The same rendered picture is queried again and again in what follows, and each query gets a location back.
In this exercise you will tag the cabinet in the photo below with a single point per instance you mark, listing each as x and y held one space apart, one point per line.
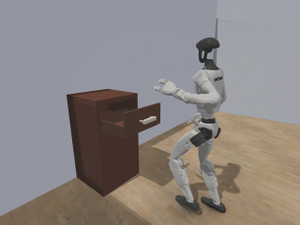
103 161

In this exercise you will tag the robot torso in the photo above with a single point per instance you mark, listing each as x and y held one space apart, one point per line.
209 122

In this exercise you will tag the drawer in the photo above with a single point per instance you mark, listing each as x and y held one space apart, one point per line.
126 122

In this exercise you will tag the robot right hand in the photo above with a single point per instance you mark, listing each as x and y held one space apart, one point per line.
197 118

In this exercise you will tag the left robot upper arm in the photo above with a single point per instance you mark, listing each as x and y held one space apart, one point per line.
201 79

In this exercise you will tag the handle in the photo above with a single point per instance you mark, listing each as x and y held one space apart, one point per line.
149 120

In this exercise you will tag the right robot upper arm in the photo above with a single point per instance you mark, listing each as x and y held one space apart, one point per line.
223 93

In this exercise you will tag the right robot foot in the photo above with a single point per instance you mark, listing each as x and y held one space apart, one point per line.
211 203

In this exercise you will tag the robot left forearm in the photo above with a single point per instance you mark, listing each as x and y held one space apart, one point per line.
195 99

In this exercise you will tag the robot left hand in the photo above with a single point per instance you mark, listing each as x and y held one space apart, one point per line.
168 88

